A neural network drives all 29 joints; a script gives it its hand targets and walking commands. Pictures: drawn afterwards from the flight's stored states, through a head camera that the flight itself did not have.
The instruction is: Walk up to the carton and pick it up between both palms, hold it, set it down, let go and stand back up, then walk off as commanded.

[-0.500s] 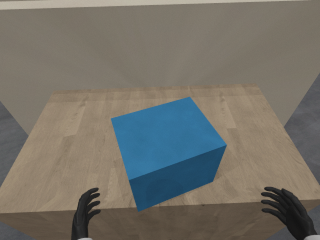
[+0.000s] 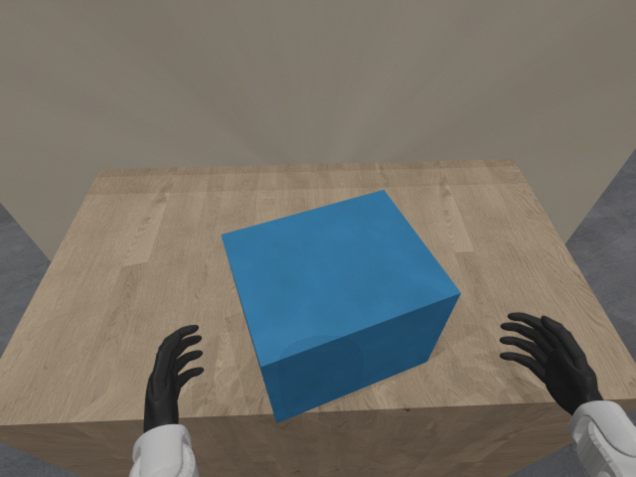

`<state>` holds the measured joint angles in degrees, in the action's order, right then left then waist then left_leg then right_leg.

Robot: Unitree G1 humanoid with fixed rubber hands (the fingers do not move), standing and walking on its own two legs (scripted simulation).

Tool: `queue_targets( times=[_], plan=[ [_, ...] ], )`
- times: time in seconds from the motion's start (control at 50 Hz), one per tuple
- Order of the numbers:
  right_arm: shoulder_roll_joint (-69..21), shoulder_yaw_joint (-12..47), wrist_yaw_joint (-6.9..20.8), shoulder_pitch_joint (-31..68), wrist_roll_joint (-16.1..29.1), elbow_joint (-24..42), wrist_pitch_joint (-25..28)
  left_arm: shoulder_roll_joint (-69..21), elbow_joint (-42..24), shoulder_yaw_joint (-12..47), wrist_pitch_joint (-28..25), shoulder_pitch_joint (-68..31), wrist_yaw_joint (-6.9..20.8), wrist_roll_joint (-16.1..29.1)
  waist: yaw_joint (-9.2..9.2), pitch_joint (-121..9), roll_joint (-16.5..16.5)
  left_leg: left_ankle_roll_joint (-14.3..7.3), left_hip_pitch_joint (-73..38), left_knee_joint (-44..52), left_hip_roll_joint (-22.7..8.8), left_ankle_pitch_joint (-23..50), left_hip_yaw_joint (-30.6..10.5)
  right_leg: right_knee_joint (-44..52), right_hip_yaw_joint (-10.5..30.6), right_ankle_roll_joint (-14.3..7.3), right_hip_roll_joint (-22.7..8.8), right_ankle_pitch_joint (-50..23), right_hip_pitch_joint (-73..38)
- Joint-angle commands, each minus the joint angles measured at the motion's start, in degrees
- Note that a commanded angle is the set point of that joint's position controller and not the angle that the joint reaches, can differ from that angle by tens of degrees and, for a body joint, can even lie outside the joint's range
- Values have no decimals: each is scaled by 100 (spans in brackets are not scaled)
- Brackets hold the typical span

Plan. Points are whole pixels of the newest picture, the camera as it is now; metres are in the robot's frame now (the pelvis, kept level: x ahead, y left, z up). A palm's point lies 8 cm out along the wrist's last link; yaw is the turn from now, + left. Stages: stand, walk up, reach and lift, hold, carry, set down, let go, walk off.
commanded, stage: reach and lift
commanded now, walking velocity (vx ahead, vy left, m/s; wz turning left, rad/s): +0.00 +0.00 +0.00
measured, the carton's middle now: (331, 303) +0.38 +0.02 -0.03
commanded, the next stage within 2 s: none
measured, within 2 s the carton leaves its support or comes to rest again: neither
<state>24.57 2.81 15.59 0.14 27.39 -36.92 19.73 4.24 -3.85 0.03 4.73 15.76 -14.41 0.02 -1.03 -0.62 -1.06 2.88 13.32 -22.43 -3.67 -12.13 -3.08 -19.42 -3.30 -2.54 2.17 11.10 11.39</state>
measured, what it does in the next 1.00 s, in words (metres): stands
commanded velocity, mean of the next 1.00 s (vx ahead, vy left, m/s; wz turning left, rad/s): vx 0.00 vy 0.00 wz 0.00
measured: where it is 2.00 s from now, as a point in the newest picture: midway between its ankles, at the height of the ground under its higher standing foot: outside the picture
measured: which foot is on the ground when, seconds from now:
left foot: down 0.00-1.00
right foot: down 0.00-1.00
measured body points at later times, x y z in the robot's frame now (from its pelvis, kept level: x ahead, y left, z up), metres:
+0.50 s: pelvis -0.02 -0.01 +0.00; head +0.00 +0.01 +0.45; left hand +0.27 +0.21 +0.06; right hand +0.34 -0.23 +0.07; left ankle -0.01 +0.16 -0.75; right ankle -0.01 -0.10 -0.75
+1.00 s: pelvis -0.01 -0.01 +0.00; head +0.01 +0.00 +0.45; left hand +0.30 +0.22 +0.10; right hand +0.40 -0.21 +0.11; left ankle -0.01 +0.16 -0.74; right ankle -0.01 -0.10 -0.75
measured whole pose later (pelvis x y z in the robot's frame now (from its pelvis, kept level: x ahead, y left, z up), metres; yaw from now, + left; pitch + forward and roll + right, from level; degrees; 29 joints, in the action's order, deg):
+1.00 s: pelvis -0.01 -0.01 +0.00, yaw +0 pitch +3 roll -1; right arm 26.5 2.8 8.1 31.7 27.4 -35.6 -9.0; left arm 4.2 -4.6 -6.4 36.4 -13.6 -12.4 0.0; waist -4.2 -0.6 0.6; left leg 3.2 12.8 -19.5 -4.0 -9.5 -3.1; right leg -17.3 -3.3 -2.7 2.5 8.9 11.3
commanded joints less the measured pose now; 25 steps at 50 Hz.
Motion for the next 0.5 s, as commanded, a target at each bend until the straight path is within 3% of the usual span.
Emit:
queue_targets(
  times=[0.0,0.04,0.08,0.1,0.12,0.14,0.18,0.22,0.26,0.28,0.3,0.32,0.36,0.4,0.44,0.46,0.48],
  plan=[
    [1943,24,-148,1279,284,1318,-102,-10,-1617,-175,156,-983,-26,126,-401,-1610,95,51,-1100,75,340,2673,464,303,353,-289,307,-1925,-562],
    [1748,217,-208,1333,213,1166,-286,-11,-1172,-467,358,-900,21,-35,-477,-1410,-23,-48,-868,198,398,2441,529,359,460,-269,266,-1862,-749],
    [1857,43,-236,1949,128,858,-518,23,-852,-459,565,-1569,-3,30,-532,-1089,61,-76,-722,419,351,1904,538,426,426,-279,250,-1161,-550],
    [1874,-72,-243,1838,65,1066,-536,-28,-902,-435,634,-1387,22,82,-482,-1230,-121,-116,-665,402,337,1703,507,392,363,-273,241,-1074,-582],
    [1783,33,-284,1937,52,1271,-688,11,-990,-547,710,-1451,-7,15,-574,-1149,-54,-114,-640,482,343,1540,510,444,472,-298,220,-865,-602],
    [1838,-39,-263,2299,48,1458,-754,108,-957,-497,756,-1830,-32,83,-547,-1120,-309,-162,-374,533,359,1082,559,502,518,-213,152,-393,-522],
    [1709,-13,-254,2614,62,1450,-896,202,-1296,-585,833,-2253,-103,207,-653,-1444,-74,-136,-266,539,382,894,625,427,568,-175,53,-221,-622],
    [1742,-50,-290,2930,-2,1280,-1073,247,-1149,-587,979,-2535,-144,253,-671,-1132,-72,-151,-143,634,316,742,585,432,594,-191,39,-70,-448],
    [1718,-86,-374,2949,-23,1449,-1242,195,-1026,-776,1151,-2552,-110,245,-738,-1107,-250,-175,-102,593,380,843,651,414,635,-122,61,-268,-584],
    [1838,-206,-375,3115,-18,1082,-1313,285,-901,-735,1242,-2844,-120,203,-624,-1086,-166,-132,-330,583,319,739,649,405,564,-161,96,-126,-438],
    [1823,-184,-379,3203,-43,1188,-1345,213,-1061,-748,1269,-2991,-126,176,-643,-1264,-30,-102,-341,582,319,985,645,333,509,-152,137,-476,-454],
    [1825,-139,-413,3449,0,1355,-1444,234,-1119,-781,1397,-2982,-160,282,-758,-1337,-127,-121,-320,605,333,979,636,367,529,-155,134,-325,-573],
    [1818,-265,-437,3312,-38,1105,-1594,213,-1005,-657,1542,-3024,-97,319,-508,-1161,-80,-110,-183,589,338,800,598,371,515,-131,95,-323,-586],
    [1835,-299,-508,3240,-154,1133,-1713,147,-1065,-873,1769,-2956,-49,178,-549,-1362,-105,-91,-310,537,342,1309,575,340,537,-55,119,-834,-822],
    [1883,-245,-530,3461,-80,843,-1884,202,-1165,-834,1948,-3160,-12,93,-428,-1360,46,-27,-543,502,353,1519,518,345,476,-96,187,-988,-755],
    [1845,-246,-574,3446,-144,882,-1963,246,-1372,-828,2008,-2996,37,146,-464,-1509,261,11,-590,481,356,1760,547,337,459,-93,158,-1129,-803],
    [1943,-269,-559,3564,-167,769,-1993,276,-1165,-964,2066,-3051,54,87,-472,-1517,118,19,-625,471,321,1774,508,371,415,-98,204,-1124,-770]
  ],
)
